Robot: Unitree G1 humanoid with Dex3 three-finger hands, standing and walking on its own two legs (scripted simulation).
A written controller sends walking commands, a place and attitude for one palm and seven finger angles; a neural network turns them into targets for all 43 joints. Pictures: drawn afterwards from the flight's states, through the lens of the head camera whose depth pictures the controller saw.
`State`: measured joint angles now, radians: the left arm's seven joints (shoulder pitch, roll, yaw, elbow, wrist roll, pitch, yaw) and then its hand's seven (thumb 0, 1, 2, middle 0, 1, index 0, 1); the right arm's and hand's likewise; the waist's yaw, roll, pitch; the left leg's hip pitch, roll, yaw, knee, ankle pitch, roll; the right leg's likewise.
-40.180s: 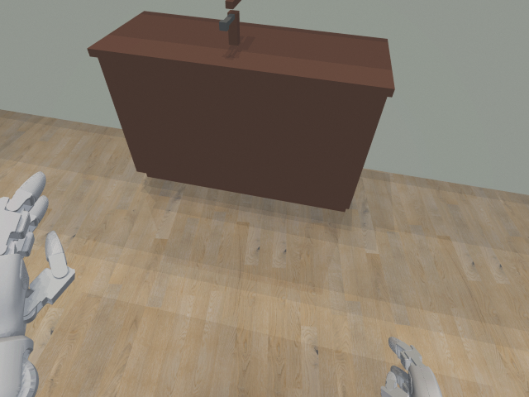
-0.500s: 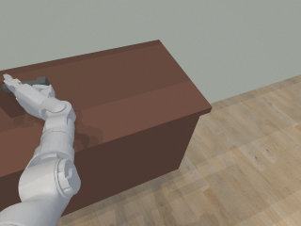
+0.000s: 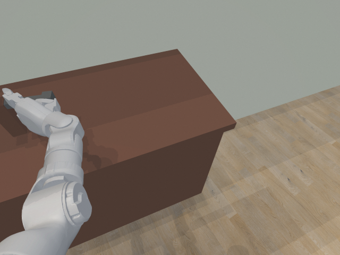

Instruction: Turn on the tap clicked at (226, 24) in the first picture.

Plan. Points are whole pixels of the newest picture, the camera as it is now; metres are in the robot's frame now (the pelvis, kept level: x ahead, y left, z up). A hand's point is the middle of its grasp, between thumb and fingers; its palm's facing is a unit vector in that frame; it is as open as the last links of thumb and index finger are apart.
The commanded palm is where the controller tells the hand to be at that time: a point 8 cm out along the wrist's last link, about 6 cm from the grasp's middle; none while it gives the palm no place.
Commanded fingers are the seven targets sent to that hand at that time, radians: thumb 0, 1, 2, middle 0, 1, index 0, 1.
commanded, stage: lift the hand up off the lever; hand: left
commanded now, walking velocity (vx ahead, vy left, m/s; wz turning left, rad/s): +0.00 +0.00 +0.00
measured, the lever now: (48, 98) +0.50 +0.31 +0.09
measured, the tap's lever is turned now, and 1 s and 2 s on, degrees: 80 80 80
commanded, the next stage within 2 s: draw the hand back beside the body in 1.18 s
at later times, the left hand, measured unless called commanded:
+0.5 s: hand (44, 98) +0.44 +0.28 +0.14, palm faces +0.85 -0.52 -0.08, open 7.9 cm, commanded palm +0.39 +0.28 +0.16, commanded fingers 0.00 0.90 0.90 -0.15 -0.15 -0.15 -0.15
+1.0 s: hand (38, 94) +0.43 +0.27 +0.17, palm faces +0.85 -0.52 -0.06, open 7.9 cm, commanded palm +0.38 +0.28 +0.17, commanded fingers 0.00 0.90 0.90 -0.15 -0.15 -0.15 -0.15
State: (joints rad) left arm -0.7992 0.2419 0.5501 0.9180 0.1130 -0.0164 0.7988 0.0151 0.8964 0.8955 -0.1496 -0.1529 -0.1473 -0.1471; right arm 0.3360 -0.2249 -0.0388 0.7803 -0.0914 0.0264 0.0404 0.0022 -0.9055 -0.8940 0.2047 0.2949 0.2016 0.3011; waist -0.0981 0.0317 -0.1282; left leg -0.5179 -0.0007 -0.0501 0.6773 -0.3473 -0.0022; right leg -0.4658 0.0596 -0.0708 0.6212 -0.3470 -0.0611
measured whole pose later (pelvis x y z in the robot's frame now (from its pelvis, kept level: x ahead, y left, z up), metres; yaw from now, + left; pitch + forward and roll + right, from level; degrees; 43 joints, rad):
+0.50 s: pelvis +0.00 +0.00 +0.01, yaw +1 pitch +9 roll -1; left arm -0.80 0.26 0.51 0.88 0.09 0.03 0.76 0.02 0.90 0.90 -0.15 -0.15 -0.15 -0.15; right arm 0.30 -0.24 -0.03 0.77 -0.07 0.01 0.01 0.00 -0.91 -0.89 0.20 0.29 0.20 0.30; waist -0.07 0.03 -0.11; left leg -0.45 0.00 -0.06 0.61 -0.31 0.00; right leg -0.40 0.06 -0.08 0.56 -0.32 -0.06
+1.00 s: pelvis +0.00 +0.00 +0.01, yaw +0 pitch +6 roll +0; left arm -0.72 0.20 0.47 0.68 0.07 0.17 0.76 0.02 0.90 0.90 -0.15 -0.15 -0.15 -0.15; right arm 0.27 -0.22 -0.03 0.78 -0.05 -0.01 0.00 0.00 -0.90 -0.89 0.21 0.29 0.20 0.30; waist -0.03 0.04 -0.11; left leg -0.35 -0.01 -0.04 0.55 -0.30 0.00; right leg -0.31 0.05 -0.06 0.52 -0.31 -0.06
